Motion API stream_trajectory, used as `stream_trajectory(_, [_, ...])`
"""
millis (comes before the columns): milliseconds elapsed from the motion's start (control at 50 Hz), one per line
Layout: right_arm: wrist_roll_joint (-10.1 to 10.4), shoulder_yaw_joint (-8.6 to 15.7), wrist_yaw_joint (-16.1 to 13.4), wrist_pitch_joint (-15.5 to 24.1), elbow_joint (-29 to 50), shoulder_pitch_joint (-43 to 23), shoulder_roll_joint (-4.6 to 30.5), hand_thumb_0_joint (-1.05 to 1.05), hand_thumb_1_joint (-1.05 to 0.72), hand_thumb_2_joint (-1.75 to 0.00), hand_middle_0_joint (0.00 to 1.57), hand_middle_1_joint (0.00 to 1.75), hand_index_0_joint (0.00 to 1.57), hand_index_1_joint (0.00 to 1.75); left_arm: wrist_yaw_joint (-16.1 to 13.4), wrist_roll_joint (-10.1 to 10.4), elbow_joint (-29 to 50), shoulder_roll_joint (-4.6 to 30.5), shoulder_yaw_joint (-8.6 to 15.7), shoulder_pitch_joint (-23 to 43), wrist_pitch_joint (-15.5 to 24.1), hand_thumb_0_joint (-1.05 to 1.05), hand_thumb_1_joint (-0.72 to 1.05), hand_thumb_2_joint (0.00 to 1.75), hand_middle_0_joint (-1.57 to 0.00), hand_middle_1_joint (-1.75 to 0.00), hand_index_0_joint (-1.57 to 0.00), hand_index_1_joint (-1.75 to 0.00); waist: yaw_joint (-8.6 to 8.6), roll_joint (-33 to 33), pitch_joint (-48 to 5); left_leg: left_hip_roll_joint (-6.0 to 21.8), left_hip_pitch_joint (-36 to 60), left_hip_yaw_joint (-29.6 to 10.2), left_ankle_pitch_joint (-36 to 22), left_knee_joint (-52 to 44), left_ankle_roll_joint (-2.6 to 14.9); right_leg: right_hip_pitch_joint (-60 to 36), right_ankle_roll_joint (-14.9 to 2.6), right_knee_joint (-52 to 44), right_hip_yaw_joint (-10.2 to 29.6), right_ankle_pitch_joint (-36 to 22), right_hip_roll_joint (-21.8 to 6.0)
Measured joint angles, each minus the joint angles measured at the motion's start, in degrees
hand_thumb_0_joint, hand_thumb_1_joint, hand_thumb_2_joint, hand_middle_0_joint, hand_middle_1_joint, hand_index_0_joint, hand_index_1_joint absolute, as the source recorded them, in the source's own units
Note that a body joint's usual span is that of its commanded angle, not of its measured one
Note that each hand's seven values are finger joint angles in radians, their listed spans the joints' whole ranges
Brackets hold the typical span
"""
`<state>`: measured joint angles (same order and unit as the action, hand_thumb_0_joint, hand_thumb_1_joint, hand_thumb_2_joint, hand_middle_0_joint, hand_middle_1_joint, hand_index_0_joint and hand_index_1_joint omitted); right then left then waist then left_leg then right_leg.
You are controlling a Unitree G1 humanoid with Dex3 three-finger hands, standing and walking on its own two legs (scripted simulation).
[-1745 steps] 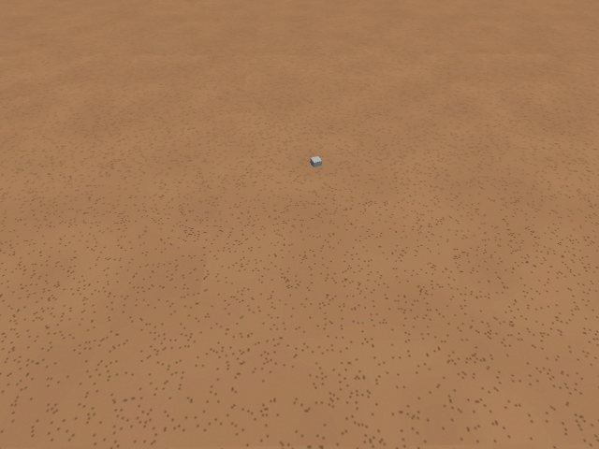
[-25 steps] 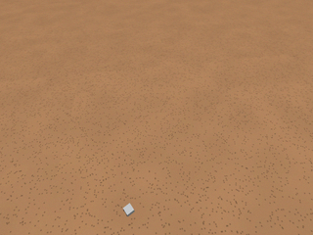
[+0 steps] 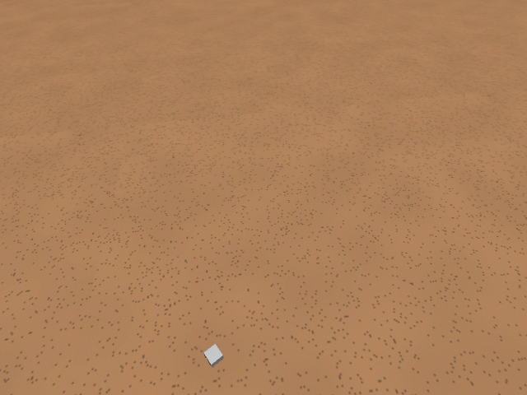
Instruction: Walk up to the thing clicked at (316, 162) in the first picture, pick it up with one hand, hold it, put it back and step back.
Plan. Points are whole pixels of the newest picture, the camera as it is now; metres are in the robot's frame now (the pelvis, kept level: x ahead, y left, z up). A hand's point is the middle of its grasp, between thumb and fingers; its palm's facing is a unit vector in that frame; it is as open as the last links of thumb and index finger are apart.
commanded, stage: stand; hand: left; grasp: from above
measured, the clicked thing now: (213, 355) +0.43 +0.21 -0.77
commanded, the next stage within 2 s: step back in 0.48 s
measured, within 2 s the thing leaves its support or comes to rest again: neither
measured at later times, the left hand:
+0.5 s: hand out of the picture +0.07 +0.24 -0.16, palm faces +0.00 -0.94 -0.33, open 7.4 cm
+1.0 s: hand out of the picture +0.05 +0.29 -0.18, palm faces -0.05 -0.93 -0.36, open 7.4 cm
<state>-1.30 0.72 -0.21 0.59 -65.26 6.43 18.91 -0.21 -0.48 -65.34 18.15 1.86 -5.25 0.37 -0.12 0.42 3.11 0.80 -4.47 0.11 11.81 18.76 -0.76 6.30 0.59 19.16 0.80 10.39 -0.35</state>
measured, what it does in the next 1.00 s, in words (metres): walks backwards: left foot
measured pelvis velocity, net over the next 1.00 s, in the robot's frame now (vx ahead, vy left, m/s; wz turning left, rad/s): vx -0.10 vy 0.03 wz -0.02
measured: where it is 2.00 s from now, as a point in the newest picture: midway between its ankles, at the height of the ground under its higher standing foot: outside the picture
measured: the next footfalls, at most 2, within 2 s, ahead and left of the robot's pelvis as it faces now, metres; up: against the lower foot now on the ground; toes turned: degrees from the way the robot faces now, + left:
left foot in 0.92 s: -0.09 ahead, +0.13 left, +0.00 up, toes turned -3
right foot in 1.34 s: -0.14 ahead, -0.08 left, +0.00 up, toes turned -2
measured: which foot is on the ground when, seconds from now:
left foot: down 0.00-0.70, up 0.72-0.90, down 0.92-1.00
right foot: down 0.00-0.94, up 0.96-1.00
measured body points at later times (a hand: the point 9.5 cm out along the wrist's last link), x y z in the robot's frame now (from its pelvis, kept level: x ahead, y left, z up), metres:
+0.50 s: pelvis +0.00 +0.00 +0.00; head +0.00 -0.01 +0.45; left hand +0.07 +0.29 -0.13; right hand +0.06 -0.30 -0.14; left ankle -0.02 +0.13 -0.75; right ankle +0.00 -0.13 -0.75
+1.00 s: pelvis -0.10 +0.03 -0.03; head -0.03 +0.06 +0.42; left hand +0.06 +0.34 -0.16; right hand -0.05 -0.29 -0.13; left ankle -0.13 +0.13 -0.75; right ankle -0.02 -0.12 -0.72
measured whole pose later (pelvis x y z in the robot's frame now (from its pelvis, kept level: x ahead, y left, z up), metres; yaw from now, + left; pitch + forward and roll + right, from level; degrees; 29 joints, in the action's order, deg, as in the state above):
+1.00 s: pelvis -0.10 +0.03 -0.03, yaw -1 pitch -2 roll +0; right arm -2.6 3.2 1.0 -1.9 -54.6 9.7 20.6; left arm -1.3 -1.3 -48.5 23.4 3.6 -2.6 -3.5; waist -0.8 -4.4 10.5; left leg -2.5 -13.2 -0.2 22.8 37.4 2.3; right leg 28.3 0.3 47.7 9.0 26.0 2.8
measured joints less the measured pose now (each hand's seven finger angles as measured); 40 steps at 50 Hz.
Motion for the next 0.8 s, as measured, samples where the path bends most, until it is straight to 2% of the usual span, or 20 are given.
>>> stream_trajectory(500, [0.3, -0.1, 0.5, -0.2, 0.4, 0.5, 0.1, 0.01, -0.9, -0.9, 0.2, 0.3, 0.2, 0.3, 0.4, 0.3, 0.4, 0.5, -0.2, -1.5, -0.1, 0.0, 0.91, 0.9, -0.2, -0.3, -0.2, -0.3, -0.04, -0.1, 0.1, 0.3, -0.4, 0.5, -0.2, 0.2, -0.15, 0.9, -0.23, 0.8, 0.5, -0.1, 0.3])
stream_trajectory(580, [1.1, 0.7, 0.9, -1.3, 2.9, -1.1, 1.0, 0.01, -0.9, -0.9, 0.2, 0.3, 0.2, 0.3, 0.2, 1.0, 4.0, 1.9, 0.5, -1.0, -0.7, 0.0, 0.91, 0.9, -0.2, -0.3, -0.2, -0.3, -0.2, -0.6, 2.5, 0.2, -4.5, 0.9, 1.1, 5.0, 0.07, 5.4, -0.48, 6.1, 0.9, 1.3, 0.3])
stream_trajectory(660, [1.4, 1.7, 1.0, -2.3, 5.8, -2.4, 2.2, 0.01, -0.9, -0.9, 0.2, 0.3, 0.2, 0.3, 0.0, 0.8, 7.3, 3.6, 0.9, -0.3, -1.5, 0.0, 0.91, 0.9, -0.2, -0.3, -0.2, -0.3, -0.34, -1.0, 4.6, 0.3, -8.6, 1.2, 2.5, 10.2, 0.17, 9.8, -0.86, 11.5, 1.3, 2.6, 0.5])
stream_trajectory(720, [1.5, 2.4, 0.9, -3.1, 7.7, -2.9, 3.6, 0.01, -0.9, -0.9, 0.2, 0.3, 0.2, 0.3, 0.1, 0.4, 9.6, 4.1, 1.0, 0.1, -1.7, 0.0, 0.91, 0.9, -0.2, -0.3, -0.2, -0.3, -0.62, -0.2, 5.8, 0.5, -12.5, 0.4, 4.3, 16.2, 1.31, 12.5, -1.23, 14.8, 0.9, 3.3, 1.0])
stream_trajectory(760, [1.3, 2.8, 0.9, -3.8, 8.8, -3.3, 4.3, 0.01, -0.9, -0.9, 0.2, 0.3, 0.2, 0.3, 0.2, -0.3, 11.0, 4.1, 1.1, 0.5, -1.8, 0.0, 0.91, 0.9, -0.2, -0.3, -0.2, -0.3, -0.41, -0.4, 6.7, -1.7, -15.6, -1.3, 11.7, 25.3, 1.9, 13.9, -1.28, 16.1, 1.5, 3.1, 0.6])
stream_trajectory(800, [1.5, 3.1, 1.0, -4.0, 9.9, -2.9, 4.8, 0.01, -0.9, -0.9, 0.2, 0.3, 0.2, 0.3, 0.1, -0.9, 12.3, 4.0, 1.0, 1.0, -2.0, 0.0, 0.91, 0.9, -0.2, -0.3, -0.2, -0.3, -0.22, -1.0, 7.2, -4.3, -17.8, -2.9, 16.3, 34.6, 1.94, 15.0, -1.34, 16.1, 2.1, 2.3, -0.1])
